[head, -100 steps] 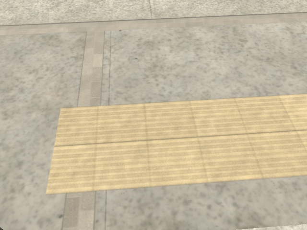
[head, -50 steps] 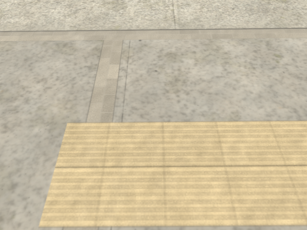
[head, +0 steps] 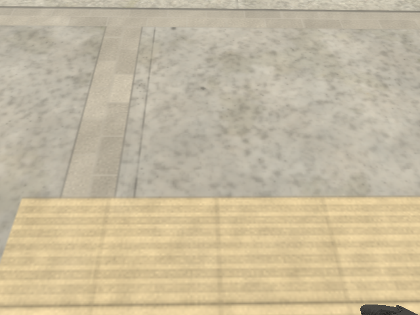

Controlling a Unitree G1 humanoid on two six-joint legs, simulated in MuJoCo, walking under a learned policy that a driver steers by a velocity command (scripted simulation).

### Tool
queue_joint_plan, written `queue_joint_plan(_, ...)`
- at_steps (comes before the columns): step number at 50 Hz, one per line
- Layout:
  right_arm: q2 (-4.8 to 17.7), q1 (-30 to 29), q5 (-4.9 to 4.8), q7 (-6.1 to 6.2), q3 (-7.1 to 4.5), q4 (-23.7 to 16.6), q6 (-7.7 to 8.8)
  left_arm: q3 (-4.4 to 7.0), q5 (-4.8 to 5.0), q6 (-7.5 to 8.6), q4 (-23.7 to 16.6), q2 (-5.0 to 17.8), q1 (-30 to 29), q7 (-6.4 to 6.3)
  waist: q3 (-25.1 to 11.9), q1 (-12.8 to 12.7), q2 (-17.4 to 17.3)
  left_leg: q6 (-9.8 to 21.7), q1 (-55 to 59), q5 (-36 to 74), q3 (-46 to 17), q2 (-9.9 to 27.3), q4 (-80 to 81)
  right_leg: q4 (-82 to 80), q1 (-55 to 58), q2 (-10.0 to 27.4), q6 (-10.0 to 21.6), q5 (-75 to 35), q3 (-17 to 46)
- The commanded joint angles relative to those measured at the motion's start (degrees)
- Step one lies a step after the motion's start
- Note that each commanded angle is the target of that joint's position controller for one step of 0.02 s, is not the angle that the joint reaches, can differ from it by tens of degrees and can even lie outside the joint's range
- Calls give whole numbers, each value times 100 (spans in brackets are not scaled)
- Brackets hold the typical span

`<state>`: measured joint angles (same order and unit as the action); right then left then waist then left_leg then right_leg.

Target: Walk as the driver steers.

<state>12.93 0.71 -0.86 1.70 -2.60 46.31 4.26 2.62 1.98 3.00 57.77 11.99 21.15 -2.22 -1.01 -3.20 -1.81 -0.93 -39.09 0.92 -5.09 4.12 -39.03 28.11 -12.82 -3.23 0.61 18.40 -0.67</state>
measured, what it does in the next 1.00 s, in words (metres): walks ahead: left foot, then right foot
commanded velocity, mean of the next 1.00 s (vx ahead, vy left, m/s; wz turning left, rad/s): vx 0.07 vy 0.00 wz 0.00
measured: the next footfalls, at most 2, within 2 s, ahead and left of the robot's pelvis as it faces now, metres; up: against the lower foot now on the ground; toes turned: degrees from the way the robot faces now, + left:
left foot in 0.04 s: +0.22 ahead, +0.13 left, +0.00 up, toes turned +0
right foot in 0.34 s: +0.17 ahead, -0.10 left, +0.00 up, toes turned +2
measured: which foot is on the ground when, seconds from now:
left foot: up 0.00-0.02, down 0.04-1.00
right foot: down 0.00-0.06, up 0.08-0.32, down 0.34-1.00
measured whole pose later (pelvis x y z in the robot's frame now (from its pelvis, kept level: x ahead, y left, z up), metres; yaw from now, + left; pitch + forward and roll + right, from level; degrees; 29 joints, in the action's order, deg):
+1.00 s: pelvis +0.15 +0.04 +0.00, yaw +1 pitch -1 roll +0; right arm 10.8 5.3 -0.5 1.9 -2.9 58.1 -0.1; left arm 2.4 0.2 -0.1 63.2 10.1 10.6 -2.8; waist 3.5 -0.9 -0.1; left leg 2.5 -16.3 -13.7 0.3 -2.0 -31.1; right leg 30.5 -11.0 0.9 -1.3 18.3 1.0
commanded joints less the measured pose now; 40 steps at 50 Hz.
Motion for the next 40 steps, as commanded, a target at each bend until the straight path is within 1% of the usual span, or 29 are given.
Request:
queue_joint_plan(1,190,382,98,-82,-59,-111,-19,175,84,54,-319,680,-272,-5,-262,415,349,264,1674,501,408,-317,930,-432,-249,1270,784,-2821,909)
queue_joint_plan(2,395,675,186,-105,-141,-7,-9,146,33,42,-268,600,-162,15,-420,512,265,386,2192,999,441,-351,1083,21,-171,973,597,-2726,749)
queue_joint_plan(3,819,1148,263,-114,-256,107,12,102,-91,60,-233,403,152,38,-810,524,-238,619,3354,3510,38,214,734,975,-716,462,291,-1881,362)
queue_joint_plan(4,931,1788,264,-165,-275,288,0,-43,-95,110,-131,20,728,104,-1717,610,-1229,1556,5135,4309,-1188,1433,697,2721,-1994,35,-64,353,175)
queue_joint_plan(5,760,2120,147,-209,-234,358,-33,-39,-68,82,-155,235,636,154,-2256,755,-1435,1911,5200,3183,-2200,1794,1153,3683,-2267,60,-178,1740,530)
queue_joint_plan(6,684,1787,118,-230,-204,273,-62,52,-31,-20,-231,553,326,144,-1908,687,-993,1786,4776,1803,-2194,1615,1360,3998,-2586,239,-170,1702,699)
queue_joint_plan(7,569,1202,137,-208,-158,123,-94,69,-40,-140,-324,559,-107,80,-1392,564,-548,1580,4092,1045,-1891,1402,1550,3852,-2662,437,-178,1366,577)
queue_joint_plan(8,393,646,153,-183,-100,26,-129,88,-87,-239,-387,501,-363,6,-976,367,-335,1408,3262,697,-1546,1201,1761,3311,-2410,602,-193,1092,517)
queue_joint_plan(9,380,231,198,-158,-100,-59,-159,104,-118,-312,-410,476,-446,-51,-810,167,-408,1234,2613,499,-1261,990,1903,2664,-1882,717,-192,868,466)
queue_joint_plan(10,386,75,271,-115,-107,-67,-164,69,-114,-340,-380,354,-491,-81,-735,101,-520,1168,2137,480,-968,792,2002,2187,-1368,623,-193,689,332)
queue_joint_plan(11,420,71,249,-71,-122,-38,-151,56,-122,-334,-327,262,-484,-121,-740,96,-518,1123,1946,456,-758,667,2073,1773,-990,525,-187,508,211)
queue_joint_plan(12,429,156,229,-45,-125,23,-138,43,-129,-331,-269,203,-469,-135,-815,88,-539,1136,1969,340,-684,625,2097,1417,-747,472,-192,292,182)
queue_joint_plan(13,397,263,178,-16,-109,109,-117,40,-163,-352,-230,206,-483,-139,-894,84,-534,1163,1966,107,-687,634,2180,1125,-470,445,-192,21,179)
queue_joint_plan(14,371,244,136,-3,-97,155,-113,39,-172,-382,-183,204,-472,-133,-904,22,-517,1140,1903,-328,-670,616,2220,782,-199,442,-175,-353,175)
queue_joint_plan(15,332,178,88,6,-86,182,-124,32,-192,-405,-129,184,-482,-115,-855,-45,-475,1060,1728,-963,-618,544,2271,409,132,411,-131,-792,124)
queue_joint_plan(16,254,197,57,-1,-65,231,-133,26,-260,-431,-123,192,-598,-98,-717,-44,-419,915,1554,-1668,-601,427,2352,188,332,409,-73,-972,112)
queue_joint_plan(17,176,266,69,-16,-44,297,-138,27,-329,-449,-125,248,-661,-84,-575,-26,-352,765,1402,-2270,-628,355,2417,125,461,535,-1,-958,213)
queue_joint_plan(18,172,288,88,-22,-42,341,-149,21,-333,-458,-171,326,-709,-83,-351,-3,-316,631,1334,-2656,-616,270,2393,-112,394,702,91,-700,337)
queue_joint_plan(19,204,538,70,1,-84,368,-172,115,-250,-436,-103,697,-814,-89,-100,268,214,508,1470,-2703,-396,-16,2440,-148,-19,641,181,-109,304)
queue_joint_plan(20,338,532,72,44,-112,414,-187,133,-174,-387,-75,653,-921,-85,78,232,412,452,1787,-2500,-232,-99,2272,-345,-414,598,186,91,344)
queue_joint_plan(21,383,541,50,73,-135,443,-195,109,-181,-333,-56,507,-994,-90,85,253,469,453,1963,-2250,-155,-137,2142,-453,-473,610,140,-1,359)
queue_joint_plan(22,314,555,42,98,-126,481,-201,103,-182,-289,-35,443,-1088,-92,55,286,496,479,2121,-1978,-97,-151,2030,-512,-472,623,109,-207,374)
queue_joint_plan(23,287,621,57,106,-127,535,-206,97,-175,-251,-17,377,-1113,-89,9,297,466,496,2214,-1743,6,-226,1923,-522,-410,616,76,-299,371)
queue_joint_plan(24,221,679,68,100,-121,588,-207,101,-171,-226,27,363,-1074,-89,-42,310,431,513,2325,-1530,87,-274,1829,-524,-367,608,63,-338,369)
queue_joint_plan(25,189,692,70,86,-119,617,-205,110,-170,-214,60,386,-1046,-85,-32,314,413,535,2421,-1303,139,-292,1750,-528,-353,606,73,-408,369)
queue_joint_plan(26,181,680,48,68,-131,632,-221,123,-166,-192,97,400,-999,-94,-54,286,331,545,2512,-1069,172,-299,1686,-543,-340,632,80,-418,373)
queue_joint_plan(31,246,616,20,45,-161,724,-255,131,-147,-186,177,424,-991,-98,-98,275,227,574,2793,-351,267,-309,1406,-452,-256,605,96,-690,341)
queue_joint_plan(32,243,610,47,40,-162,754,-280,116,-169,-191,221,401,-943,-76,-119,251,189,604,2819,-219,273,-303,1345,-402,-234,583,90,-772,305)
queue_joint_plan(40,324,557,37,42,-153,871,-352,91,-160,-243,345,381,-875,-66,-50,251,185,623,2878,-86,248,-267,1212,-245,-171,519,55,-954,231)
